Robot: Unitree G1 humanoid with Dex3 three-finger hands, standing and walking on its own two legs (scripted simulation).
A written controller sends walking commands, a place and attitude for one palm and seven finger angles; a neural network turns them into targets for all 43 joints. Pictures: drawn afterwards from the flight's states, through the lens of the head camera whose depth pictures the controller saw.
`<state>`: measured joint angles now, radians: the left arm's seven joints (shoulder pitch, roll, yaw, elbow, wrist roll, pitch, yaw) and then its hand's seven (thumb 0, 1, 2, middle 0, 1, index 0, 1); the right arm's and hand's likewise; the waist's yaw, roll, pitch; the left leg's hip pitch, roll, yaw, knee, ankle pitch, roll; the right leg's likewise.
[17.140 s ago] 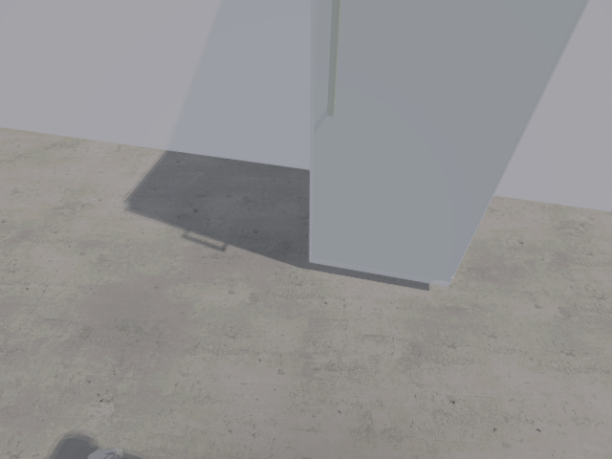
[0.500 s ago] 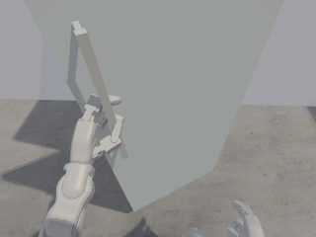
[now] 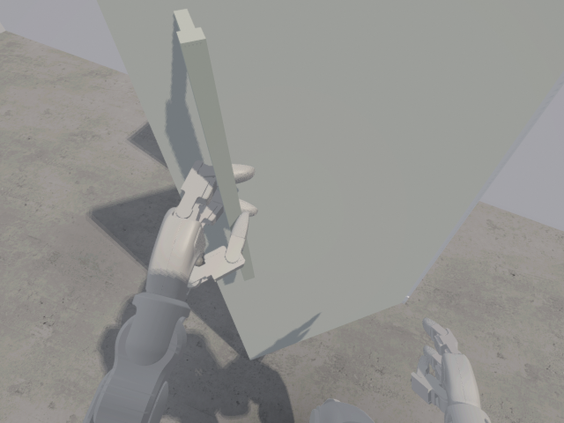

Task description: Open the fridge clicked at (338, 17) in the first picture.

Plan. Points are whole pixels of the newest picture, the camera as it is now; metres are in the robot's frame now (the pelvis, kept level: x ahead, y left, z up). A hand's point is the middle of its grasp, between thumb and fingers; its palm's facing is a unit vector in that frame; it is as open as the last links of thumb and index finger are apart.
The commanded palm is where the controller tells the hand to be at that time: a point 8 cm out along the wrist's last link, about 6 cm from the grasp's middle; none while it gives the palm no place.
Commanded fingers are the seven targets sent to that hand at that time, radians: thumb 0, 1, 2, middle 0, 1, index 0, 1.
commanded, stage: walk backward, drawing the door open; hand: left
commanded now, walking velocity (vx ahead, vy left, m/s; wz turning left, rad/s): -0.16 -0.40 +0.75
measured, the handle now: (226, 189) +0.34 +0.06 +0.18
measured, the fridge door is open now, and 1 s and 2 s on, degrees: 49 76 73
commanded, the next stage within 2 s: stop walking and hold the door back in 0.60 s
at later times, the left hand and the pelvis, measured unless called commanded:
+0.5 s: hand (334, 355) +0.17 -0.04 +0.15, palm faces +0.33 -0.91 -0.27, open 7.2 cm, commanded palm +0.12 -0.01 +0.17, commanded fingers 0.00 0.90 0.90 -0.45 -1.40 -0.45 -1.40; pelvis -0.05 -0.26 +0.00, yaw +25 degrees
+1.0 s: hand (446, 420) +0.12 -0.12 +0.16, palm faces +0.71 -0.66 -0.26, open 7.1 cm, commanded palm +0.08 -0.07 +0.15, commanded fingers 0.00 0.90 0.90 -0.45 -1.40 -0.45 -1.40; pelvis -0.03 -0.46 +0.03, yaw +42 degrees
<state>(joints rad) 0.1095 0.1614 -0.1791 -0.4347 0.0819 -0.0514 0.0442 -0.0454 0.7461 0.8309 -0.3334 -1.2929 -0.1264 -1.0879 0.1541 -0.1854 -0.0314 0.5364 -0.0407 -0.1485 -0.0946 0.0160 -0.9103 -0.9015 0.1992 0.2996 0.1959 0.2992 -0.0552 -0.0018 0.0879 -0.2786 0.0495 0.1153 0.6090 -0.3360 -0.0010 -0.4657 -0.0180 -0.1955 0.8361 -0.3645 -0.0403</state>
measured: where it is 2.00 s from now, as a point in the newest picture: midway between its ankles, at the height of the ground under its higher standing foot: outside the picture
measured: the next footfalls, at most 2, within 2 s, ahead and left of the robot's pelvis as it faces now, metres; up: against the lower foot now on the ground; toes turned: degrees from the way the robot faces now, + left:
right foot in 0.20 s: +0.08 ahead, -0.25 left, +0.00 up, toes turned +10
left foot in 0.44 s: -0.07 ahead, -0.10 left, +0.00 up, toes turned +30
